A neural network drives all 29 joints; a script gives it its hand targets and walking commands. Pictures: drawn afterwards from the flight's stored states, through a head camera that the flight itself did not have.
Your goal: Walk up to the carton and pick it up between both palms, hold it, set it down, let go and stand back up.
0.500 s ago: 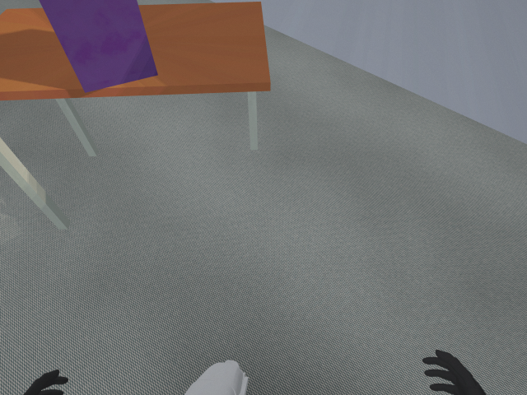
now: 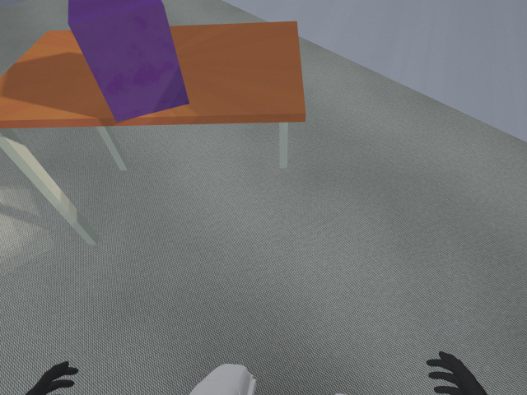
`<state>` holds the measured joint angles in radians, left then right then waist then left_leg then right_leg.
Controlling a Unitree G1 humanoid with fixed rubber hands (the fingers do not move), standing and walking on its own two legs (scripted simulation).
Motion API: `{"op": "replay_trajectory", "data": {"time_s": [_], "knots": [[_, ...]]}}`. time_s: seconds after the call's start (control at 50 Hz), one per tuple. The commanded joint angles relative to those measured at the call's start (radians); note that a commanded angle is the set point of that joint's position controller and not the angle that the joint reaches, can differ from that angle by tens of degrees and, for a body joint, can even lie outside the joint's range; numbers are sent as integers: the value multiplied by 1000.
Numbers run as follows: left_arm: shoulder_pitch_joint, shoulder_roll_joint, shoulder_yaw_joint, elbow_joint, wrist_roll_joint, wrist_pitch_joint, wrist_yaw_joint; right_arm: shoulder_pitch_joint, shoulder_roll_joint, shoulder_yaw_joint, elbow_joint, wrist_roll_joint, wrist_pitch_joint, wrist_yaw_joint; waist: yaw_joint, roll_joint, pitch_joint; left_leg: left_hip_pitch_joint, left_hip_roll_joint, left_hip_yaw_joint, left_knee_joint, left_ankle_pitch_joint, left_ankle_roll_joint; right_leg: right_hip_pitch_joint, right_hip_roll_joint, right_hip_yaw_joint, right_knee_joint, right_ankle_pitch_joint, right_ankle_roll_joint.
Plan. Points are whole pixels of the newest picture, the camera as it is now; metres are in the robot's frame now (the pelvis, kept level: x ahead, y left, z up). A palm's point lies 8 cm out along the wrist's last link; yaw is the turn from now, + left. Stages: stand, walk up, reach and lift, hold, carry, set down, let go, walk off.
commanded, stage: walk up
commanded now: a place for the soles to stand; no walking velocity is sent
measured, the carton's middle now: (132, 50) +0.87 +0.41 +0.08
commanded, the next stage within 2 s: none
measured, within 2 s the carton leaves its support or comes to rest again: neither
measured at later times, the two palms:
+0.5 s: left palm (37, 322) +0.21 +0.41 -0.07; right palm (419, 342) +0.23 -0.22 -0.08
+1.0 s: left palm (10, 293) +0.26 +0.50 -0.08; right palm (353, 282) +0.33 -0.13 -0.09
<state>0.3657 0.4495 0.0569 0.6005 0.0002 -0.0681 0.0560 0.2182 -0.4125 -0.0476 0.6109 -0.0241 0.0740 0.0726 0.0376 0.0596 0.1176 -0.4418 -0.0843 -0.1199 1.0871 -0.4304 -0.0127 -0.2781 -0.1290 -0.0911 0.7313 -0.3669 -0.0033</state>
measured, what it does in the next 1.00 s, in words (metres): walks ahead: left foot, then right foot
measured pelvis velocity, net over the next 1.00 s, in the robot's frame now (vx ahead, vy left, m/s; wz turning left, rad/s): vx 0.19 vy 0.16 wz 0.10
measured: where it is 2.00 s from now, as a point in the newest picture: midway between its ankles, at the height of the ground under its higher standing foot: (219, 343)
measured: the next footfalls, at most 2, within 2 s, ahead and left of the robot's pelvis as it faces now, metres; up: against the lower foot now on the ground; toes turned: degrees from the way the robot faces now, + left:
left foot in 0.16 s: +0.15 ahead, +0.18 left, +0.00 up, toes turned -4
right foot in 0.52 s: +0.26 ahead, -0.06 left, +0.00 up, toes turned -2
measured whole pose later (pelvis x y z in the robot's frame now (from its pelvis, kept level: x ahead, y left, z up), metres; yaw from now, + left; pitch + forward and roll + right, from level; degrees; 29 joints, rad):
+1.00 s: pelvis +0.19 +0.16 -0.02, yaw +6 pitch -7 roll -2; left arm 0.34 0.46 0.06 0.60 0.00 -0.03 0.06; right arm 0.26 -0.41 -0.05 0.62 -0.02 0.04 0.07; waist -0.03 0.03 0.12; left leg -0.31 -0.04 -0.07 0.89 -0.46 0.02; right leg -0.43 -0.05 -0.01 1.17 -0.53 0.01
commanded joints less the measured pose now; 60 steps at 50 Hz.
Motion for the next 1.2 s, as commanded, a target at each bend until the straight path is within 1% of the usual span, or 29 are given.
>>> {"op": "replay_trajectory", "data": {"time_s": [0.0,0.08,0.1,0.12,0.14,0.16,0.18,0.2,0.22,0.32,0.44,0.48,0.5,0.54,0.56,0.64,0.76,0.8,0.82,0.84,0.86,0.88,0.9,0.94,1.02,1.1,1.14,1.16,1.18], "knots": [[112,328,122,-71,53,-29,17,-104,-170,-85,-136,-1,-16,24,35,-243,-43,-305,100,-27,-97,43,-17,317,-285,267,-364,46,-214],[-32,328,115,-102,50,-10,7,-31,-153,-81,-107,4,-28,40,-35,-306,-100,13,129,100,-412,74,5,170,-228,71,-229,31,-161],[-76,316,109,-109,44,2,5,101,-151,-88,-57,4,-37,35,-110,-226,-165,225,103,146,-499,162,2,58,-196,-19,-72,2,-122],[-31,260,83,-94,47,12,0,194,-190,-104,-5,7,-48,21,-145,-26,-227,403,44,118,-527,106,6,-48,-131,-61,225,-22,-94],[2,180,48,-112,43,14,-8,246,-267,-132,7,10,-54,1,-182,164,-231,517,77,-66,-563,18,28,-261,-71,-41,415,-110,-64],[-68,127,27,-175,14,12,-18,196,-361,-138,-32,9,-59,-11,-170,331,-169,435,234,-533,-759,-135,116,-459,68,-6,567,-333,-22],[-173,217,55,-220,-8,23,-9,204,-359,-137,-65,23,-55,-14,-202,223,-121,368,332,-803,-895,-186,187,-528,116,100,579,-348,-31],[-199,256,60,-208,-2,23,-8,169,-345,-133,-65,34,-48,-27,-176,70,-16,335,335,-794,-899,-210,153,-553,86,152,588,-282,-39],[-154,253,57,-171,5,19,-16,150,-332,-125,-70,29,-48,-38,-140,39,26,324,296,-696,-849,-149,135,-539,54,152,579,-204,-48],[-73,214,52,-118,2,1,-17,152,-242,-95,-46,7,-64,-56,-115,114,-70,430,232,-436,-668,481,168,-418,42,137,347,-154,-16],[-60,199,56,-101,-3,5,-6,82,-233,-88,-70,4,-38,-44,-94,156,-49,275,204,-370,-655,316,174,-227,115,54,65,-76,-17],[88,185,62,-47,0,-1,6,-26,-218,-80,-88,15,-27,-32,-3,118,-126,89,147,-247,-513,217,142,96,134,15,-117,125,-45],[176,219,79,-13,9,-2,15,-74,-167,-64,-95,14,-28,-25,55,27,-189,-61,108,-158,-395,155,118,333,85,70,-169,186,-65],[284,351,136,-23,53,10,38,-56,-120,-53,-138,8,-38,-25,121,-246,-298,-322,-45,-5,90,-210,39,456,-357,752,-442,-389,-248],[190,326,130,-50,61,12,47,-67,-216,-89,-137,-12,-19,-32,96,-116,-171,-358,2,-89,175,-224,27,346,-395,802,-487,-567,-294],[108,303,110,-61,54,-18,38,-21,-210,-105,-122,-7,-20,-4,16,-116,-97,-274,74,-67,116,-59,6,251,-250,491,-384,-287,-228],[21,332,121,-87,65,-10,31,-56,-186,-95,-146,-4,-13,29,11,-258,-47,-181,157,30,-146,-61,6,138,-262,358,-355,-325,-233],[-72,338,119,-106,60,0,25,61,-173,-93,-105,5,-23,33,-67,-269,-90,84,159,71,-337,20,26,-19,-209,225,-249,-316,-177],[-129,306,110,-111,55,10,21,206,-162,-96,-47,10,-32,25,-146,-173,-133,324,124,104,-501,97,13,-153,-131,98,-37,-287,-127],[-85,223,74,-98,59,17,13,296,-194,-115,5,15,-46,10,-189,23,-168,492,73,64,-558,39,-8,-283,-36,-4,289,-230,-81],[-90,117,31,-121,39,19,3,311,-269,-125,5,-1,-56,-7,-202,242,-110,471,175,-237,-665,-109,18,-499,70,4,505,-309,-38],[-177,139,28,-192,-3,22,9,237,-354,-126,-54,-1,-66,-19,-196,294,-43,350,324,-652,-869,-159,103,-602,182,129,562,-346,-19],[-233,207,49,-213,-4,18,14,199,-347,-138,-76,7,-62,-24,-192,133,17,314,387,-761,-901,-171,161,-613,145,219,556,-299,-34],[-146,242,58,-143,-1,16,-1,156,-298,-123,-79,4,-57,-42,-127,42,81,329,310,-597,-797,-79,141,-600,81,194,540,-164,-45],[-111,194,48,-131,1,-1,-6,172,-235,-99,-51,-15,-70,-60,-124,119,-24,445,273,-390,-629,509,197,-478,62,123,328,-182,-12],[-110,185,43,-118,-1,3,3,144,-235,-92,-71,-6,-51,-58,-109,173,-34,363,234,-274,-582,576,173,-323,109,38,128,-113,-15],[31,165,48,-51,2,-2,13,40,-222,-90,-88,3,-31,-50,-15,107,-104,189,182,-143,-429,564,130,15,156,-19,-96,119,-39],[129,210,72,-20,9,2,22,-10,-185,-75,-111,5,-33,-43,49,23,-178,22,153,-80,-307,494,99,275,129,35,-124,205,-61],[260,287,113,-3,34,4,34,4,-129,-59,-126,6,-45,-39,104,-145,-308,-110,91,13,-33,331,59,441,-78,340,-208,3,-137]]}}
